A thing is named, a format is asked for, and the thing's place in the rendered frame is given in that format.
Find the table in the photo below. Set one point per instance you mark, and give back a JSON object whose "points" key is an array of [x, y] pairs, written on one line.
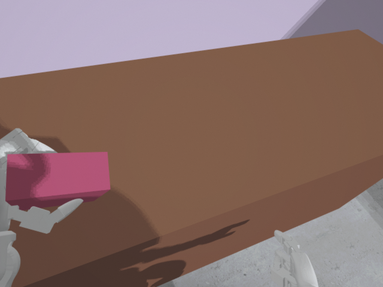
{"points": [[209, 152]]}

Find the robot right hand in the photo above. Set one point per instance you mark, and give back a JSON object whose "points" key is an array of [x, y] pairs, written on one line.
{"points": [[297, 271]]}

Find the sponge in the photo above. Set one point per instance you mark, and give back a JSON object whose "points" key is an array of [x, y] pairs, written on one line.
{"points": [[53, 179]]}

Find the robot left forearm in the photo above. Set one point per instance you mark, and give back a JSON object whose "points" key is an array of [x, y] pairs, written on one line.
{"points": [[9, 258]]}

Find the robot left hand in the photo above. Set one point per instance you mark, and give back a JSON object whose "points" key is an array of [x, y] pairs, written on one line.
{"points": [[17, 142]]}

